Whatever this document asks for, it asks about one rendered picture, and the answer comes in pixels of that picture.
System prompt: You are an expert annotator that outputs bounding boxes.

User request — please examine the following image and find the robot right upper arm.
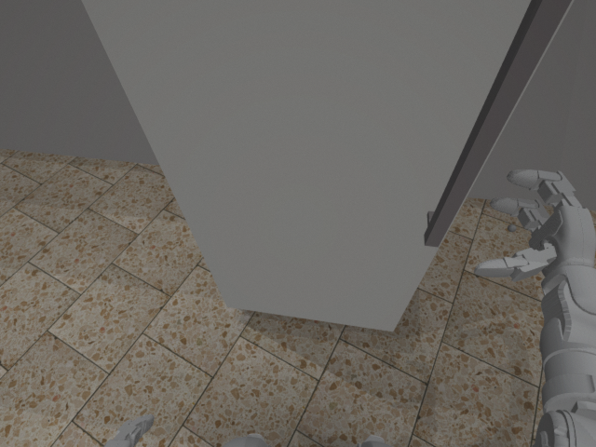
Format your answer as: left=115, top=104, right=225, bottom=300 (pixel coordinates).
left=533, top=410, right=596, bottom=447

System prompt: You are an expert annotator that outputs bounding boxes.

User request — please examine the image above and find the fridge door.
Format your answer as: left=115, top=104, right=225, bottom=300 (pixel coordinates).
left=81, top=0, right=575, bottom=332

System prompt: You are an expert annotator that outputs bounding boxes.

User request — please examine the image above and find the robot shin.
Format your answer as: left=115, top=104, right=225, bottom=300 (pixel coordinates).
left=247, top=434, right=265, bottom=442
left=364, top=435, right=385, bottom=443

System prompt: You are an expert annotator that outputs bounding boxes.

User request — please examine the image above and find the left robot shin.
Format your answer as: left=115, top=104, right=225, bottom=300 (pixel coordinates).
left=247, top=434, right=265, bottom=442

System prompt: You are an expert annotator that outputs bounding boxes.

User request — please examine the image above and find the right robot hand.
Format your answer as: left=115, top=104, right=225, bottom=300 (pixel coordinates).
left=474, top=169, right=596, bottom=282

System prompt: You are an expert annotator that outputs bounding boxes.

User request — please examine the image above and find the robot right forearm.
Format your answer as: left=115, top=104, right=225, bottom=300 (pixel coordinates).
left=539, top=264, right=596, bottom=420

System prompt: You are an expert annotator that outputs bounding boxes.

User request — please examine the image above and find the right robot shin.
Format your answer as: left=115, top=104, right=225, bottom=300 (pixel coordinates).
left=364, top=435, right=385, bottom=443

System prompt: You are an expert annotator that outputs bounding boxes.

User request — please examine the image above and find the handle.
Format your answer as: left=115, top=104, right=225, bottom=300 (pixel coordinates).
left=424, top=0, right=572, bottom=247

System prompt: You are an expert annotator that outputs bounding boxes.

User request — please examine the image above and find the left robot hand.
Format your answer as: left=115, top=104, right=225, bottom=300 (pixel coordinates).
left=103, top=414, right=154, bottom=447

